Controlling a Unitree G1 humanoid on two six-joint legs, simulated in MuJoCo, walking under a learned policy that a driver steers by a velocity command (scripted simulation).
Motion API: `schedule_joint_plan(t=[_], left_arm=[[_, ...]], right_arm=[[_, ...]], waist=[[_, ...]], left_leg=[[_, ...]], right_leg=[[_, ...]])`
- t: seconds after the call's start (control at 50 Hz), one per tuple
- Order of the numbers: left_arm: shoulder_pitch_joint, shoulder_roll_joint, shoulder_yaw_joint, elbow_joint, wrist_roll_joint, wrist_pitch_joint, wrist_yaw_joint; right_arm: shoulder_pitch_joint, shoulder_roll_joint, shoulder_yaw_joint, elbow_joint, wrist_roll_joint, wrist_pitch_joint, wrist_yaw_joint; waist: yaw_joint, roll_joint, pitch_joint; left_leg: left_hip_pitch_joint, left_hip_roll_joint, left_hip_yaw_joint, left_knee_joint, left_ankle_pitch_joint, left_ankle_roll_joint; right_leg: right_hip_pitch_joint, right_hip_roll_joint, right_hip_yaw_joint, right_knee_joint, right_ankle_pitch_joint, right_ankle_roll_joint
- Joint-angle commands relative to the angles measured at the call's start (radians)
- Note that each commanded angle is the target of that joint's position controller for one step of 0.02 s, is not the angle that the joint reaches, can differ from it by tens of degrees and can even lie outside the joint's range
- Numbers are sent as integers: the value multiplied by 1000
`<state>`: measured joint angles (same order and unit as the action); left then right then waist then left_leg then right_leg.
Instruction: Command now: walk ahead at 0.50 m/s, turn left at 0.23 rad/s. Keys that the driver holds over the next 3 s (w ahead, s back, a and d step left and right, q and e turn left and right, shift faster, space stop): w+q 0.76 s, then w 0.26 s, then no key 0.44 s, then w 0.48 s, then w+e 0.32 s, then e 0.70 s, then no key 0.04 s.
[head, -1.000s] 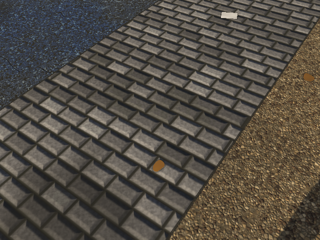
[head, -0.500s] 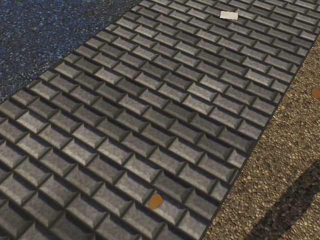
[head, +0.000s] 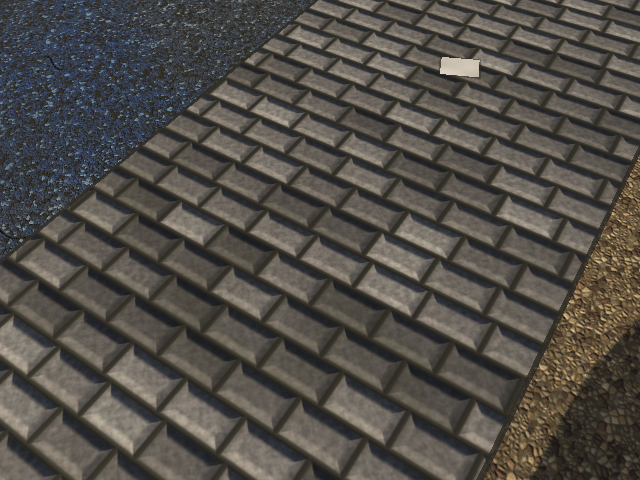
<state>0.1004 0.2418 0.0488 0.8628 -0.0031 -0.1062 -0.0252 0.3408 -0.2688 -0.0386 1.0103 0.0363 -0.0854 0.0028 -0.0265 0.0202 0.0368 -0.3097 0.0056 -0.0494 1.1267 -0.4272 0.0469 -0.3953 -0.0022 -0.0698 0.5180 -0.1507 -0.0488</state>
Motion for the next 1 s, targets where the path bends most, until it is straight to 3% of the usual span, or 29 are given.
schedule_joint_plan(t=[0.02,0.06,0.08,0.16,0.24,0.3,0.34,0.4,0.42,0.44,0.46,0.48,0.5,0.52,0.54,0.56,0.58,0.62,0.68,0.74,0.82,0.88,0.9,0.92,0.94,0.96,0.98,1.0], left_arm=[[94,86,19,-6,10,-13,3],[86,78,19,11,18,-20,1],[96,94,24,21,20,-24,4],[130,122,33,42,25,-23,28],[166,147,38,50,15,-14,46],[232,158,44,72,4,6,52],[247,169,49,76,-4,24,53],[208,211,62,54,-9,47,63],[193,223,65,46,-9,56,66],[173,223,62,35,-13,59,68],[190,187,48,9,8,47,66],[260,45,6,-45,15,7,45],[144,137,21,-69,-27,-42,25],[74,155,25,-93,-55,-61,18],[72,146,25,-86,-39,-64,25],[71,160,37,-75,-8,-55,34],[92,163,43,-75,1,-39,34],[99,138,42,-88,13,-16,35],[-4,110,32,-131,20,-3,40],[-111,83,19,-165,13,-8,30],[-175,108,20,-195,-2,-22,10],[-151,140,29,-199,0,-38,-3],[-100,151,35,-188,1,-42,-2],[-1,179,50,-161,9,-46,2],[154,225,63,-141,23,-48,7],[297,310,90,-102,29,-36,7],[327,241,75,-78,-2,-29,-4],[264,175,55,-91,-15,-24,-2]], right_arm=[[-41,-107,-36,-75,2,-11,-13],[-2,-52,-33,-62,0,20,-11],[-5,-41,-33,-70,1,29,-12],[-105,-44,-42,-119,-11,34,-7],[-243,-19,-29,-174,-20,27,18],[-334,-9,-21,-226,-19,27,37],[-368,-13,-21,-261,-16,28,52],[-305,-61,-45,-283,-11,33,66],[-206,-97,-65,-267,-7,35,65],[-48,-154,-98,-230,-5,36,54],[87,-252,-131,-203,-8,47,28],[31,-320,-134,-236,-7,39,25],[71,-236,-108,-237,-22,33,27],[34,-177,-94,-237,-27,22,24],[-43,-141,-84,-250,-21,12,27],[-108,-103,-72,-267,-19,9,25],[-138,-93,-66,-284,-27,9,20],[-132,-120,-71,-289,-24,7,10],[-87,-165,-84,-285,-20,9,-10],[-46,-165,-85,-280,-13,20,-18],[22,-142,-76,-253,-11,25,-19],[39,-143,-75,-242,-20,31,-24],[27,-145,-74,-244,-22,34,-24],[14,-127,-67,-252,-24,34,-21],[-1,-96,-51,-273,-35,32,-18],[149,-35,-33,-272,-13,18,-16],[154,-76,-32,-263,-2,9,-15],[43,-149,-49,-278,5,7,-12]], waist=[[47,-105,-75],[16,-112,-48],[8,-107,-33],[18,-76,6],[61,-57,40],[93,-41,68],[92,-49,71],[24,-105,-7],[-34,-117,-66],[-121,-96,-149],[-153,51,-242],[-31,253,-347],[-104,128,-385],[-95,85,-255],[-37,-26,-160],[-1,-38,-119],[29,-23,-98],[50,-16,-78],[25,2,-43],[-22,44,-34],[-58,73,-37],[-37,100,-34],[-4,113,-47],[45,103,-106],[115,44,-241],[94,-223,-391],[106,-292,-376],[119,-171,-210]], left_leg=[[-338,124,-59,65,127,13],[-272,134,-55,38,174,5],[-288,135,-58,24,202,0],[-394,123,-77,-152,387,-18],[-370,109,12,-372,525,-15],[-429,101,47,-454,489,4],[-444,87,77,-482,412,23],[-269,-2,166,-484,265,75],[-135,-43,185,-491,233,100],[105,-78,170,-567,295,140],[406,84,-100,-594,296,205],[705,326,-714,-749,175,424],[726,331,-760,-847,141,398],[628,297,-592,-839,201,345],[456,246,-460,-839,310,301],[326,206,-366,-851,400,272],[235,183,-328,-874,452,268],[144,165,-288,-903,530,272],[76,120,-214,-915,560,247],[41,66,-174,-891,466,190],[134,114,-237,-835,379,167],[241,167,-300,-758,444,152],[254,161,-299,-712,535,140],[246,113,-269,-601,658,117],[136,60,-214,-364,582,84],[-225,-91,-101,9,222,-3],[-405,-91,-139,142,-149,-11],[-484,-35,-151,203,-82,-4]], right_leg=[[326,-276,296,-321,17,-137],[234,-245,198,-371,76,-131],[219,-246,158,-385,119,-136],[256,-238,39,-410,209,-131],[294,-231,-60,-428,218,-107],[426,-268,-92,-386,278,-103],[504,-294,-110,-332,373,-95],[537,-296,-153,-143,830,-63],[516,-285,-163,4,936,-49],[417,-245,-180,221,874,-15],[149,-186,-182,547,457,30],[-277,59,-24,907,-409,91],[-396,23,173,954,-405,57],[-449,-29,168,906,-326,28],[-398,-79,164,793,-250,24],[-320,-109,157,699,-215,32],[-253,-124,159,659,-189,43],[-211,-123,140,568,-161,76],[-218,-95,114,356,0,114],[-143,-39,101,118,204,113],[-118,-22,116,-2,260,87],[-104,-20,114,-38,142,40],[-40,-6,93,-66,116,17],[105,-3,85,-85,128,-17],[356,-129,207,-41,158,-84],[739,-341,617,-76,3,-258],[771,-401,861,-210,-228,-277],[646,-368,747,-229,-335,-227]])
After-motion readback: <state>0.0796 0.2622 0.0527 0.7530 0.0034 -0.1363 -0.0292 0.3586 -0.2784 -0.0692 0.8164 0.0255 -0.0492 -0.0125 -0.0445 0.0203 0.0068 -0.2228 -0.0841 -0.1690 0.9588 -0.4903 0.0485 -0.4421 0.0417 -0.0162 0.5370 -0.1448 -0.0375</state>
